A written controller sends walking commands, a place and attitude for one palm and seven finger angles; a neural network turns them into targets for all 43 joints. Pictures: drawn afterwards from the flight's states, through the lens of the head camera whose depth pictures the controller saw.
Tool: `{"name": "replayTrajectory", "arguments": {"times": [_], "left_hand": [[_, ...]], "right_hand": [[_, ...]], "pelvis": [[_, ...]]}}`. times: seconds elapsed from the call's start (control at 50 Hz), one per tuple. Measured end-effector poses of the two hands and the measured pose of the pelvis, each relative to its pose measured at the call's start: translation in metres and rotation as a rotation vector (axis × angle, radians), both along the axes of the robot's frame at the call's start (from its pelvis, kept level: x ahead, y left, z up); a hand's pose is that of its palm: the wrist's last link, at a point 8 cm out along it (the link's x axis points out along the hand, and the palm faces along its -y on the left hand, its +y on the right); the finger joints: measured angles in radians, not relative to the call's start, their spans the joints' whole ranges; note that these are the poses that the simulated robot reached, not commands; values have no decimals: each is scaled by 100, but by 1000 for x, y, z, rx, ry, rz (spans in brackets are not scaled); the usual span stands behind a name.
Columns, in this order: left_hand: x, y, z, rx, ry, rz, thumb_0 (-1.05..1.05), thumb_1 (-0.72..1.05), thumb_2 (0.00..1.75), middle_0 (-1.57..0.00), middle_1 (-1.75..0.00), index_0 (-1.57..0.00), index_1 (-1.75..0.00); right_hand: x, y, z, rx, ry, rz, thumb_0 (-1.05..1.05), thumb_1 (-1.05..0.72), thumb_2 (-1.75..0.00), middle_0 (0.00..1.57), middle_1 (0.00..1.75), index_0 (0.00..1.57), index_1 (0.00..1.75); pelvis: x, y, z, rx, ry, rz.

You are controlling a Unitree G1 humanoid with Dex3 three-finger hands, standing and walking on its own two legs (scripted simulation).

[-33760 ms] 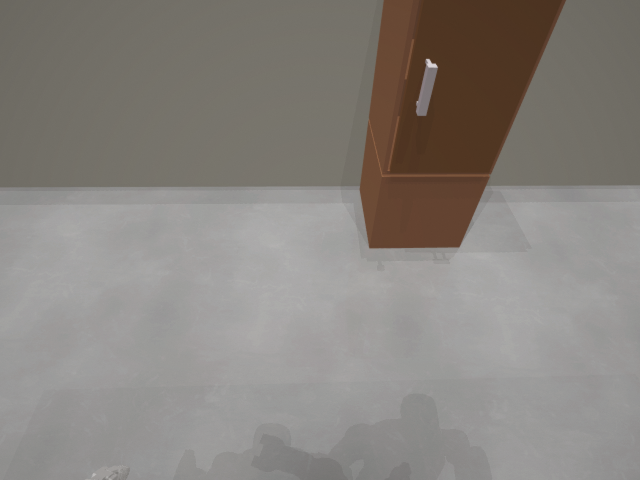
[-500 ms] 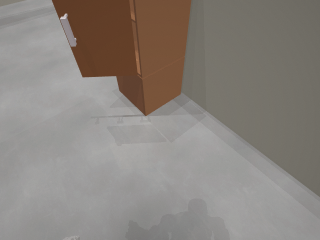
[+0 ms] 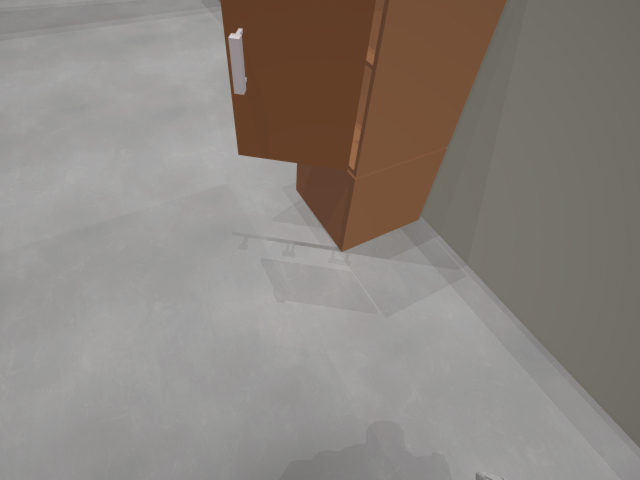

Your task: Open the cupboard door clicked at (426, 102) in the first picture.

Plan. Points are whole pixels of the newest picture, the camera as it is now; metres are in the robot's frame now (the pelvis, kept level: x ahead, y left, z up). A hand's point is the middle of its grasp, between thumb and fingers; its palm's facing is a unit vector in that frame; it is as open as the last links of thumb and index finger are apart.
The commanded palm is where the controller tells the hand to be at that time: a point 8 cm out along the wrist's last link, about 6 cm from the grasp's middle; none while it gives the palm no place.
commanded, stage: take the last steps up to it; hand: left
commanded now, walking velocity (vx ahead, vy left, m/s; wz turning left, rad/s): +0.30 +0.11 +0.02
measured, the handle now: (240, 61) +1.01 +0.30 -0.01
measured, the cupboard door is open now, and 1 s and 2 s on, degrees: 53 53 53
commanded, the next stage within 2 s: come to a stop and stand still in 0.96 s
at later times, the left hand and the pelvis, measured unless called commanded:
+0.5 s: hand (236, 345) +0.33 +0.17 -0.15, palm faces -0.04 -0.98 -0.19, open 7.4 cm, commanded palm none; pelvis +0.18 +0.00 +0.00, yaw +1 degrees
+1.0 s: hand (178, 360) +0.30 +0.26 -0.18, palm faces +0.07 -0.98 -0.17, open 7.4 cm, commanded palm none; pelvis +0.36 +0.08 +0.00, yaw -1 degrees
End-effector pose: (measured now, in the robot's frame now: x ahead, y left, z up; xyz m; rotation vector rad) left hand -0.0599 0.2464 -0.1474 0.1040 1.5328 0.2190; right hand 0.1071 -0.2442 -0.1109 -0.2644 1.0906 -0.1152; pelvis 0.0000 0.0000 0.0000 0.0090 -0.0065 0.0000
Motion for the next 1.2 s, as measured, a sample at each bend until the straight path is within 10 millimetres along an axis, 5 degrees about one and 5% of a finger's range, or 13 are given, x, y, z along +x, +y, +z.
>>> {"name": "replayTrajectory", "arguments": {"times": [0.2, 0.34, 0.44, 0.52, 0.58, 0.68, 0.82, 0.92, 1.0, 1.06, 1.2], "left_hand": [[165, 20, 27, 14, -283, -81, 1, 91, 90, -20, -30, -19, -30], [285, -1, 33, -3, -394, -190, 1, 91, 90, -20, -30, -19, -30], [363, -24, 28, -9, -479, -244, 1, 90, 90, -20, -30, -20, -30], [377, -32, 28, -7, -494, -198, 0, 90, 90, -20, -30, -20, -30], [363, -31, 28, -9, -414, -154, 0, 90, 90, -20, -30, -20, -30], [342, -1, 32, 44, -307, -75, -3, 96, 90, -20, -30, -20, -30], [308, 26, 25, 17, -97, 2, -1, 93, 90, -20, -30, -20, -30], [311, 48, 4, -30, 27, 34, 0, 91, 90, -20, -30, -20, -30], [357, 63, 1, -38, 6, -2, 1, 91, 90, -20, -30, -20, -30], [410, 70, 6, -39, -82, -30, 1, 91, 90, -20, -30, -20, -30], [524, 78, 17, -1, -257, -112, 1, 93, 90, -20, -30, -20, -30]], "right_hand": [[-46, 39, -8, 55, 247, -88, 1, -92, -90, 20, 30, 20, 30], [-74, 49, -16, 97, 418, -192, 1, -91, -90, 20, 30, 20, 30], [-72, 48, -28, 127, 533, -244, 1, -91, -90, 20, 30, 20, 30], [-31, 36, -28, 123, 539, -237, 1, -90, -90, 20, 30, 20, 30], [27, 25, -24, 104, 454, -211, 1, -91, -90, 20, 30, 19, 30], [137, 20, -13, 89, 269, -138, 1, -91, -90, 20, 30, 19, 30], [287, 48, -1, 78, 57, -23, 1, -91, -90, 19, 30, 19, 30], [369, 82, -1, 40, -71, 32, 1, -91, -90, 20, 30, 19, 30], [378, 102, 2, 34, -60, 11, 0, -91, -90, 20, 30, 19, 30], [363, 112, -1, 44, 19, -17, 0, -91, -90, 20, 30, 19, 30], [327, 102, -9, 17, 196, -121, -1, -94, -90, 20, 30, 20, 30]], "pelvis": [[59, 23, 18, 2, 11, 24], [112, 20, 12, 20, 5, 9], [159, 6, -3, 23, 0, 3], [186, 0, 0, -3, -19, 23], [206, -1, 9, -6, -10, 19], [240, 4, 19, -1, 9, 14], [297, 36, 18, -2, 13, 3], [341, 70, 0, -14, 9, -9], [363, 83, 3, -2, -2, -23], [379, 90, 11, -4, -2, -23], [413, 94, 15, 2, -1, -19]]}}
